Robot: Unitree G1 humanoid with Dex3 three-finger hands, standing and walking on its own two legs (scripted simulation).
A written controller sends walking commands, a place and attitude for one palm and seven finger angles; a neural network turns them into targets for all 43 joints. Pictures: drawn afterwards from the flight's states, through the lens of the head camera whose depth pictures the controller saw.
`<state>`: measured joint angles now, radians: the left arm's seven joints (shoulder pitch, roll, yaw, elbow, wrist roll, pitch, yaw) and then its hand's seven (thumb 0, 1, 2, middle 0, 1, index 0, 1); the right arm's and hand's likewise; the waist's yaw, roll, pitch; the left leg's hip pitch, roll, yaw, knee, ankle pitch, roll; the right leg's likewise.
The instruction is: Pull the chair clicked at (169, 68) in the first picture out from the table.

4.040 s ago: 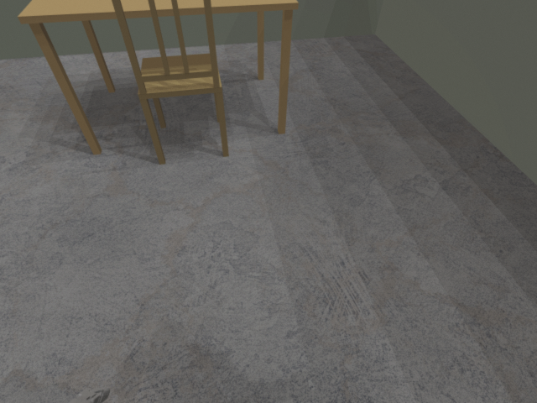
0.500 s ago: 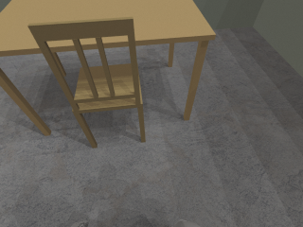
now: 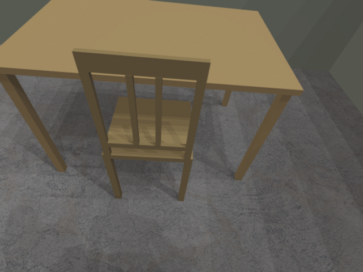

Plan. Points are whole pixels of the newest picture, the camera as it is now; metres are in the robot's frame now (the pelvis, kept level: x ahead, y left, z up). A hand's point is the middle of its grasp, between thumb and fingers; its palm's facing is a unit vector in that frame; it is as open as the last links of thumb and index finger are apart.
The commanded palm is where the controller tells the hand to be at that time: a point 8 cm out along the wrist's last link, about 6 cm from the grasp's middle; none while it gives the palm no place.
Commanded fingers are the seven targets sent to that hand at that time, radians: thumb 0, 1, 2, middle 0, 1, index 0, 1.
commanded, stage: take the last steps up to it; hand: left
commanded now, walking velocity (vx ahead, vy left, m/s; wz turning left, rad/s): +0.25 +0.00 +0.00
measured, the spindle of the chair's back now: (133, 113) +0.61 +0.22 -0.08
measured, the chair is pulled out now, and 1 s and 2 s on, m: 0.00 0.00 0.00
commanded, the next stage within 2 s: come to a stop and stand still in 0.24 s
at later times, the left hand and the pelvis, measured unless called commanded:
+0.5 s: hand (130, 236) +0.23 +0.15 -0.16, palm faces +0.02 -0.97 -0.22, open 7.3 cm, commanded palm none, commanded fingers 0.00 0.90 0.90 -0.20 -0.30 -0.20 -0.30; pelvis +0.14 -0.02 +0.00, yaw +0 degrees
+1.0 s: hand out of the picture +0.12 +0.26 -0.17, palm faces +0.07 -0.96 -0.26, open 7.4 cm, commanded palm none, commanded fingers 0.00 0.90 0.90 -0.20 -0.30 -0.20 -0.30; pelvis +0.09 +0.06 -0.01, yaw +0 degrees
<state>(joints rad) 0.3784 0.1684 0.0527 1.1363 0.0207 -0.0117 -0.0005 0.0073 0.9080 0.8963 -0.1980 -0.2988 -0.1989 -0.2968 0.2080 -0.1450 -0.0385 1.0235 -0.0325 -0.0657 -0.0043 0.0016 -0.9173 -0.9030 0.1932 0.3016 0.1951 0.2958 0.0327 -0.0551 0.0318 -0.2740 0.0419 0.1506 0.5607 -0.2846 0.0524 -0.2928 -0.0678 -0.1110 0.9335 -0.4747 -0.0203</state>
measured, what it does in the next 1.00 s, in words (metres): walks ahead: right foot, then left foot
